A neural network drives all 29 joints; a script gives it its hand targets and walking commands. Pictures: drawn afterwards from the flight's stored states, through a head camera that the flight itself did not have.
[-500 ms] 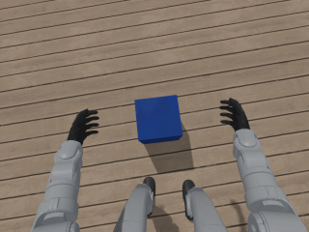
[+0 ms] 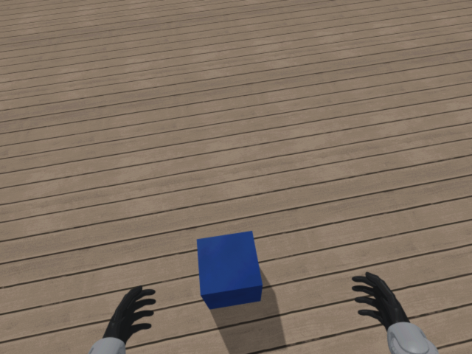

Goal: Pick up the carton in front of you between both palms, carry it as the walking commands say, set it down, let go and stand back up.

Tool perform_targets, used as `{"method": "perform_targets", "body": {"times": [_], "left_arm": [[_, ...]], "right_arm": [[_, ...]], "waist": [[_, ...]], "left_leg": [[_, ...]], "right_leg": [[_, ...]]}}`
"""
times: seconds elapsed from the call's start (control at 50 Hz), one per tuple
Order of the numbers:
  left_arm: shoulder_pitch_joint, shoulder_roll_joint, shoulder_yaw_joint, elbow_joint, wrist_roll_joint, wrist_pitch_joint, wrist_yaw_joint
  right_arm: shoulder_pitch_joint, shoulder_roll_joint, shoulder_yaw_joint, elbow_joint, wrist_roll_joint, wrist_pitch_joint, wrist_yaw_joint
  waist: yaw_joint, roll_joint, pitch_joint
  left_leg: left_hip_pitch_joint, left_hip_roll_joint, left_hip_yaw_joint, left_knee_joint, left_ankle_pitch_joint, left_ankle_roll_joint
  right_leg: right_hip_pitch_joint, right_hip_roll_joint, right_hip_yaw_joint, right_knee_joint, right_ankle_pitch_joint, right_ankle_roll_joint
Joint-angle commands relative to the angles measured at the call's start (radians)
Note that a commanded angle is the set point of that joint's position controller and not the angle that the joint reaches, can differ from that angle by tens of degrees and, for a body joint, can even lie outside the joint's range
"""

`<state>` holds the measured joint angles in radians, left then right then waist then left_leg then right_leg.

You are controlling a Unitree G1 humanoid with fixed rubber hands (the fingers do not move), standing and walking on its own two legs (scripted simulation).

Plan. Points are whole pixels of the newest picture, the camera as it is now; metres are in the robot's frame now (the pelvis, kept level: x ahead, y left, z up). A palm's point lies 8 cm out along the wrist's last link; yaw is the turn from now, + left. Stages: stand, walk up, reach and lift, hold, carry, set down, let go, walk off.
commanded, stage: let go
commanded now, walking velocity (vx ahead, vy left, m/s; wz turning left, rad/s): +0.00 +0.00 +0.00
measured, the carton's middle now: (230, 271) +0.43 +0.08 -0.65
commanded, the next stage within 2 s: stand in 0.38 s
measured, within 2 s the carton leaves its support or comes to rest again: neither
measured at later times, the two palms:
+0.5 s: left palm (92, 327) +0.17 +0.28 -0.07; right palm (391, 336) +0.14 -0.23 -0.09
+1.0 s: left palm (73, 342) +0.15 +0.32 -0.10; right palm (404, 334) +0.15 -0.25 -0.09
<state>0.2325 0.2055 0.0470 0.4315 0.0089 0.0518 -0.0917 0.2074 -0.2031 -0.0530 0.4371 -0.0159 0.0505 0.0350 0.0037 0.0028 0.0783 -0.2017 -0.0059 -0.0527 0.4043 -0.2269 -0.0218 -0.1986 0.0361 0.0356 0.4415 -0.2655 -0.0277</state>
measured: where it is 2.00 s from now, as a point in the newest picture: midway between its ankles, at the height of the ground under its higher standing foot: outside the picture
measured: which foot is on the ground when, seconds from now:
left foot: down 0.00-1.00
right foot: down 0.00-1.00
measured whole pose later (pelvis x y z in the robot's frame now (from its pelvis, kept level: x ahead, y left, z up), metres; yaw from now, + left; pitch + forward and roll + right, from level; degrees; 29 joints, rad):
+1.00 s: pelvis +0.02 +0.04 +0.00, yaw -1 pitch +0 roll +0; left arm 0.17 0.35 0.02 0.80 0.03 0.01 0.02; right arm 0.14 -0.33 -0.02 0.81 -0.03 0.00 -0.02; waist 0.00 -0.02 0.02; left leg -0.16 -0.04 -0.02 0.46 -0.30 0.03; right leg -0.15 0.00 0.07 0.45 -0.31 0.02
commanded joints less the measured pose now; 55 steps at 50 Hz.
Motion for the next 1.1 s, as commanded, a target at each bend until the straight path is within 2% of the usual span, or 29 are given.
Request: {"method": "perform_targets", "body": {"times": [0.0,0.02,0.04,0.06,0.08,0.1,0.18,0.22,0.24,0.26,0.28,0.3,0.32,0.34,0.36,0.38,0.4,0.42,0.46,0.48,0.52,0.56,0.58,0.62,0.7,0.72,0.98,1.02,1.08], "left_arm": [[-0.025,0.112,0.032,-0.074,0.01,0.013,0.0],[-0.048,0.122,0.042,-0.107,0.013,0.017,-0.001],[-0.037,0.114,0.039,-0.089,0.017,0.03,0.002],[-0.014,0.126,0.047,-0.093,0.024,0.038,0.006],[-0.025,0.107,0.049,-0.09,0.028,0.047,0.006],[-0.032,0.111,0.043,-0.092,0.028,0.054,0.003],[-0.055,0.105,0.044,-0.11,0.031,0.069,0.01],[-0.07,0.106,0.052,-0.121,0.031,0.069,0.015],[-0.033,0.094,0.035,-0.119,0.026,0.075,0.013],[-0.084,0.168,0.064,-0.174,0.051,0.124,0.034],[-0.104,0.126,0.033,-0.161,0.031,0.133,0.045],[-0.078,0.136,0.047,-0.148,0.032,0.145,0.05],[-0.076,0.123,0.036,-0.136,0.033,0.153,0.052],[-0.065,0.103,0.021,-0.141,0.009,0.147,0.053],[-0.091,0.084,0.009,-0.14,0.008,0.148,0.054],[-0.075,0.092,0.011,-0.119,0.012,0.154,0.059],[-0.078,0.214,0.055,-0.012,0.024,0.079,0.095],[-0.06,0.226,0.053,0.004,0.025,0.039,0.102],[-0.047,0.216,0.045,0.047,0.027,0.003,0.106],[-0.083,0.192,0.037,0.054,0.037,-0.008,0.1],[-0.067,0.208,0.041,0.091,0.029,-0.022,0.096],[-0.074,0.234,0.041,0.117,0.033,-0.032,0.098],[-0.074,0.226,0.036,0.132,0.027,-0.033,0.098],[-0.061,0.235,0.032,0.157,0.029,-0.038,0.106],[-0.063,0.253,0.024,0.202,0.027,-0.042,0.109],[-0.068,0.263,0.024,0.215,0.032,-0.046,0.112],[-0.069,0.274,0.001,0.325,0.019,-0.057,0.122],[-0.08,0.27,0.0,0.333,0.024,-0.06,0.124],[-0.089,0.288,0.001,0.347,0.023,-0.061,0.125]], "right_arm": [[-0.018,-0.063,0.005,-0.103,0.004,0.016,0.008],[-0.04,-0.078,-0.029,-0.119,0.002,0.018,0.011],[-0.028,-0.059,0.003,-0.104,0.017,0.031,0.015],[-0.015,-0.064,-0.013,-0.124,0.01,0.034,0.019],[-0.055,-0.096,-0.017,-0.128,0.002,0.041,0.025],[-0.023,-0.078,0.002,-0.094,0.016,0.051,0.026],[-0.025,-0.076,-0.023,-0.091,-0.009,0.062,0.028],[-0.037,-0.079,-0.026,-0.103,-0.005,0.071,0.033],[-0.035,-0.078,-0.037,-0.13,-0.003,0.075,0.033],[0.024,-0.089,-0.051,-0.04,0.025,0.042,0.005],[0.037,-0.069,0.007,-0.055,0.032,0.037,-0.002],[0.021,-0.082,-0.026,-0.036,0.015,0.036,-0.009],[0.008,-0.087,-0.01,-0.045,0.028,0.033,-0.011],[-0.007,-0.099,0.003,-0.072,0.019,0.035,-0.011],[-0.011,-0.093,0.001,-0.038,0.026,0.035,-0.015],[-0.027,-0.108,-0.015,-0.065,0.018,0.029,-0.013],[-0.025,-0.231,-0.03,0.075,-0.028,0.01,-0.049],[-0.031,-0.206,-0.026,0.074,-0.029,-0.001,-0.057],[-0.064,-0.227,-0.033,0.105,-0.038,-0.027,-0.057],[-0.075,-0.216,-0.03,0.117,-0.029,-0.031,-0.059],[-0.078,-0.214,-0.027,0.145,-0.023,-0.039,-0.052],[-0.073,-0.227,-0.022,0.178,-0.025,-0.041,-0.053],[-0.073,-0.243,-0.024,0.187,-0.023,-0.045,-0.052],[-0.077,-0.247,-0.019,0.207,-0.018,-0.045,-0.056],[-0.08,-0.277,-0.017,0.241,-0.025,-0.047,-0.055],[-0.083,-0.269,-0.016,0.25,-0.021,-0.049,-0.056],[-0.078,-0.293,-0.004,0.33,-0.014,-0.062,-0.063],[-0.081,-0.302,-0.004,0.337,-0.017,-0.061,-0.065],[-0.089,-0.293,0.003,0.356,-0.014,-0.06,-0.063]], "waist": [[0.0,-0.06,-0.041],[-0.013,-0.062,-0.06],[0.008,-0.013,-0.035],[-0.008,-0.038,-0.032],[0.012,-0.03,-0.017],[0.009,-0.001,0.001],[0.007,-0.04,0.001],[-0.002,0.013,-0.029],[0.005,-0.012,-0.031],[-0.015,0.01,-0.084],[-0.015,0.02,-0.032],[-0.016,-0.028,-0.063],[-0.02,0.009,-0.046],[0.003,-0.041,-0.035],[-0.007,0.003,-0.018],[-0.009,-0.016,-0.019],[0.011,-0.068,-0.033],[0.017,-0.082,-0.068],[0.018,-0.021,-0.075],[0.002,-0.004,-0.081],[0.012,0.016,-0.116],[0.004,-0.003,-0.136],[-0.004,0.036,-0.148],[-0.003,0.003,-0.155],[-0.007,0.061,-0.135],[-0.008,0.03,-0.122],[-0.012,0.005,-0.149],[-0.008,0.019,-0.156],[-0.011,-0.02,-0.137]], "left_leg": [[0.125,-0.058,0.078,-0.017,0.109,0.015],[0.14,-0.058,0.072,-0.029,0.127,0.016],[0.142,-0.057,0.072,-0.027,0.119,0.014],[0.165,-0.051,0.065,-0.027,0.118,0.017],[0.17,-0.053,0.069,-0.026,0.106,0.014],[0.163,-0.057,0.081,-0.017,0.105,0.006],[0.188,-0.052,0.067,-0.025,0.131,0.008],[0.18,-0.042,0.061,-0.036,0.138,0.008],[0.181,-0.041,0.061,-0.031,0.135,0.007],[0.167,-0.058,0.065,-0.001,0.116,0.01],[0.13,-0.061,0.075,0.001,0.08,0.007],[0.142,-0.057,0.064,0.003,0.1,0.007],[0.128,-0.059,0.068,0.018,0.123,-0.002],[0.115,-0.05,0.052,-0.007,0.099,0.006],[0.082,-0.047,0.053,-0.002,0.083,-0.002],[0.096,-0.046,0.048,0.005,0.105,-0.002],[-0.023,0.043,0.006,0.015,0.101,-0.008],[-0.035,0.049,-0.014,0.016,0.058,0.003],[-0.043,0.062,-0.027,0.018,0.064,0.018],[-0.042,0.056,-0.016,0.025,0.064,0.013],[-0.03,0.05,-0.008,0.044,0.143,0.017],[0.007,0.054,-0.012,0.05,0.195,0.019],[0.018,0.068,-0.019,0.055,0.236,0.023],[0.02,0.075,-0.016,0.065,0.284,0.021],[0.033,0.082,-0.029,0.033,0.273,0.029],[0.033,0.085,-0.048,0.022,0.251,0.031],[0.096,0.088,-0.043,0.009,0.428,0.03],[0.101,0.088,-0.033,0.006,0.409,0.032],[0.086,0.088,-0.048,-0.01,0.345,0.036]], "right_leg": [[0.026,-0.039,0.011,-0.118,0.173,0.055],[0.029,-0.041,0.004,-0.113,0.217,0.053],[0.029,-0.036,0.001,-0.109,0.182,0.051],[0.013,-0.042,0.007,-0.112,0.178,0.05],[0.017,-0.042,0.0,-0.119,0.139,0.046],[0.027,-0.038,0.007,-0.126,0.117,0.039],[0.024,-0.033,0.003,-0.111,0.161,0.04],[0.053,-0.012,-0.014,-0.09,0.182,0.048],[0.076,-0.015,-0.009,-0.089,0.167,0.045],[0.12,-0.015,-0.003,-0.064,0.243,0.034],[0.103,-0.014,-0.004,-0.058,0.23,0.033],[0.094,-0.018,-0.009,-0.057,0.26,0.04],[0.089,-0.02,-0.008,-0.051,0.278,0.036],[0.092,-0.003,-0.026,-0.048,0.241,0.039],[0.097,-0.011,-0.017,-0.051,0.203,0.026],[0.075,-0.006,-0.018,-0.042,0.23,0.025],[0.015,-0.045,0.0,-0.012,0.086,0.05],[0.032,-0.049,0.01,-0.007,0.034,0.045],[0.026,-0.061,0.028,-0.002,0.048,0.034],[0.014,-0.067,0.034,-0.004,0.054,0.031],[0.032,-0.08,0.053,0.006,0.128,0.02],[0.038,-0.08,0.05,0.007,0.197,0.031],[0.049,-0.085,0.051,0.022,0.231,0.025],[0.035,-0.08,0.045,0.031,0.279,0.022],[0.042,-0.088,0.059,0.018,0.255,0.02],[0.028,-0.09,0.06,0.013,0.235,0.021],[0.082,-0.105,0.057,-0.002,0.354,0.026],[0.088,-0.111,0.063,-0.007,0.348,0.022],[0.088,-0.111,0.07,-0.023,0.32,0.019]]}}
